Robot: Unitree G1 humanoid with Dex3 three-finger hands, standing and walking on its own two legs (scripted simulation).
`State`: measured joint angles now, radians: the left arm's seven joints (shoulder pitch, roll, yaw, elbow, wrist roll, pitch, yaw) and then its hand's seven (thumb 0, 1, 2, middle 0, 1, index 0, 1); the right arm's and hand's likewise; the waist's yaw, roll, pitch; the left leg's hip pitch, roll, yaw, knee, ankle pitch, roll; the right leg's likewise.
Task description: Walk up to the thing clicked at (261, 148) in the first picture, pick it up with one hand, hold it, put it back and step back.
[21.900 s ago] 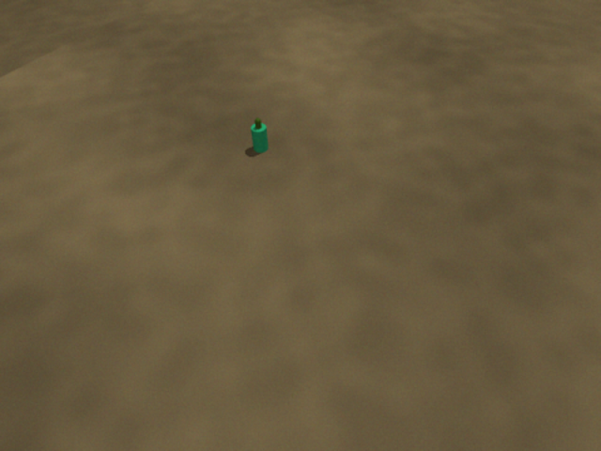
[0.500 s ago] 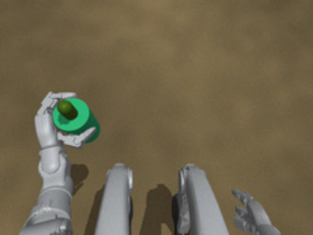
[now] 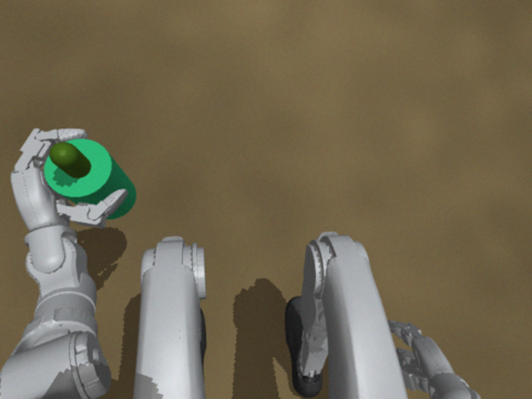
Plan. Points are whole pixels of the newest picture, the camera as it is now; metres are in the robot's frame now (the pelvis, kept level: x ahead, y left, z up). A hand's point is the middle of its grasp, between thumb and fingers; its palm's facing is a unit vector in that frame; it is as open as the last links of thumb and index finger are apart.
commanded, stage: crouch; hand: left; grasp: from the side
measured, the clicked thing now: (90, 177) +0.41 +0.26 -0.06
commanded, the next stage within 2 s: lower in 0.60 s
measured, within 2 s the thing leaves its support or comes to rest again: rests again in 2.00 s
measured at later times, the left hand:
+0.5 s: hand (98, 194) +0.41 +0.27 -0.13, palm faces +0.31 -0.95 -0.02, open 11.0 cm
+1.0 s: hand (109, 205) +0.41 +0.27 -0.20, palm faces +0.31 -0.95 -0.02, open 11.0 cm
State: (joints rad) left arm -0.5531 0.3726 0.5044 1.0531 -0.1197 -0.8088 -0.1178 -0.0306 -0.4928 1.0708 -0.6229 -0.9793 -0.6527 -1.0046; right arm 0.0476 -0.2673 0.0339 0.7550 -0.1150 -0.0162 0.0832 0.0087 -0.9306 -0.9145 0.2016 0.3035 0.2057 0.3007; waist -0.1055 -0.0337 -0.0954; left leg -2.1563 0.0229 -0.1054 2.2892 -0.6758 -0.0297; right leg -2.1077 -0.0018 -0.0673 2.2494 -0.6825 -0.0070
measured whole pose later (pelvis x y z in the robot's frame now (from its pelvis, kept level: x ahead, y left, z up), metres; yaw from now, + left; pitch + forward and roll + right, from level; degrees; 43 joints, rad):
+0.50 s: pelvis +0.00 +0.01 -0.05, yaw -4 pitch +26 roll -8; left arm -0.53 0.46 0.55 1.06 -0.13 -0.83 -0.14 -0.03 -0.49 1.07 -0.63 -0.97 -0.66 -1.00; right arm -0.01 -0.31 0.12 0.73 -0.17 0.00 0.10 0.01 -0.93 -0.91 0.20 0.30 0.21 0.30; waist -0.13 -0.08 0.02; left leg -2.26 0.02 -0.17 2.48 -0.68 -0.03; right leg -2.19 0.01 -0.12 2.39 -0.66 0.01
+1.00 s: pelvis -0.01 +0.01 -0.07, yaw -6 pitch +21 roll -10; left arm -0.52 0.56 0.59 1.18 -0.14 -0.93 -0.13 -0.03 -0.50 1.08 -0.63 -0.97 -0.66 -0.99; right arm -0.07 -0.33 0.24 0.69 -0.23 0.01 0.13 0.01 -0.93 -0.91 0.20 0.30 0.21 0.30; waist -0.17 -0.14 0.13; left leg -2.27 0.01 -0.24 2.58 -0.69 -0.03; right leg -2.18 0.03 -0.16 2.44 -0.65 0.02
